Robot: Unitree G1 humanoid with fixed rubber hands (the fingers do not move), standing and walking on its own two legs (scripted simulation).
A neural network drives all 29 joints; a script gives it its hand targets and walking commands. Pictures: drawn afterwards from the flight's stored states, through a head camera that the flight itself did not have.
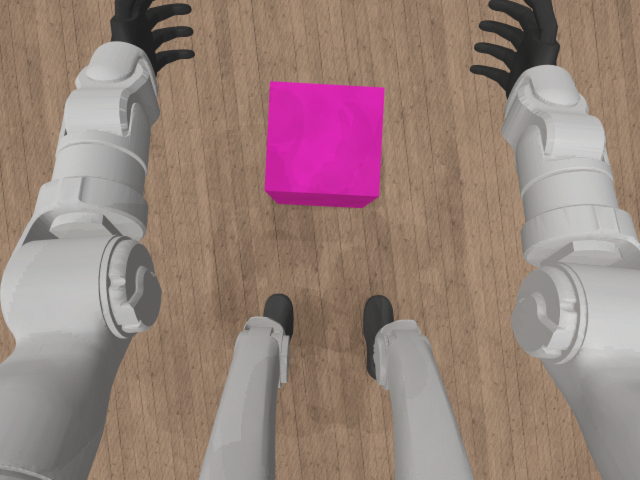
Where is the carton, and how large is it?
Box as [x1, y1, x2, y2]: [265, 81, 384, 207]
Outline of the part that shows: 270,81 265,191 277,203 362,207 377,197 379,186 384,88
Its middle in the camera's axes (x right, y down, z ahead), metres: +0.01 -0.19 +0.83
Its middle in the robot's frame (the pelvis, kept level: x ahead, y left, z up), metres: +0.55 +0.01 -0.53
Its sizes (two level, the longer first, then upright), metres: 0.210 0.200 0.250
